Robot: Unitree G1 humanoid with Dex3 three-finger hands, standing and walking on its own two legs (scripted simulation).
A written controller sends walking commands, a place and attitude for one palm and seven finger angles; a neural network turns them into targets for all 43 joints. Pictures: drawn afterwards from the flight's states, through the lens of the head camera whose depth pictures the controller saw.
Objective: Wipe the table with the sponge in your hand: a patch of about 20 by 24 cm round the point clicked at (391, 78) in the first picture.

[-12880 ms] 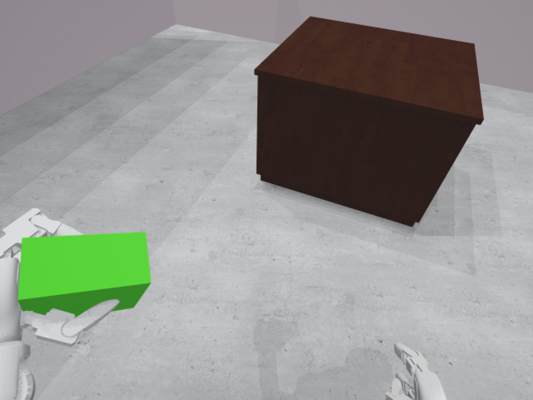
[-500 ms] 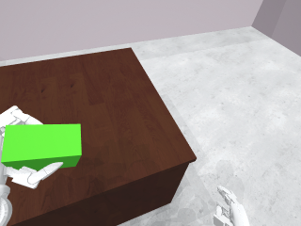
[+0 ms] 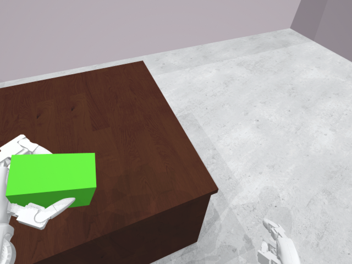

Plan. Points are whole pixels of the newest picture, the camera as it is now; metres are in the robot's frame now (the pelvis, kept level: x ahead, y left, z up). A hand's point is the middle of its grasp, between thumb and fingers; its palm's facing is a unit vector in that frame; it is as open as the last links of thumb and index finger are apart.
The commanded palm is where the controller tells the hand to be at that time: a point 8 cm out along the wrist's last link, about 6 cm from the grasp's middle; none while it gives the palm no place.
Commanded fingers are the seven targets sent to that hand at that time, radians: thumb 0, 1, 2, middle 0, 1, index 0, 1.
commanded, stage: come to a stop and stand still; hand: left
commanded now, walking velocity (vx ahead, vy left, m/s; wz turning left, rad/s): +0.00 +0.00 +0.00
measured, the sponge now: (68, 182) +0.22 +0.21 +0.14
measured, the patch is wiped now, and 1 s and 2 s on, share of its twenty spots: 0.00 0.00 0.00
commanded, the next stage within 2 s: look again from close up in 0.98 s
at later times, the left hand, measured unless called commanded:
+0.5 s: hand (10, 197) +0.19 +0.28 +0.15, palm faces +0.27 -0.89 -0.37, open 9.8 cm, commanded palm +0.13 +0.33 +0.18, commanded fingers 0.00 0.10 1.30 -1.20 -1.60 -1.20 -1.60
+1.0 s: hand out of the picture +0.22 +0.33 +0.17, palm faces +0.33 -0.87 -0.38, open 9.8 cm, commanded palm +0.16 +0.37 +0.18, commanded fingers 0.00 0.10 1.30 -1.20 -1.60 -1.20 -1.60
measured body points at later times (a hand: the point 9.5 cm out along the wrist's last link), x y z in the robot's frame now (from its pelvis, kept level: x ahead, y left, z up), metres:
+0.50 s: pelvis -0.04 +0.05 +0.00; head -0.02 +0.08 +0.45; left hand +0.17 +0.33 +0.17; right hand +0.11 -0.18 -0.07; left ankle -0.01 +0.14 -0.74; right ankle +0.00 -0.03 -0.74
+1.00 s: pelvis -0.01 +0.10 +0.00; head +0.01 +0.13 +0.45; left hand +0.19 +0.38 +0.19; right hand +0.17 -0.11 -0.06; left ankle -0.01 +0.14 -0.74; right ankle +0.00 -0.03 -0.74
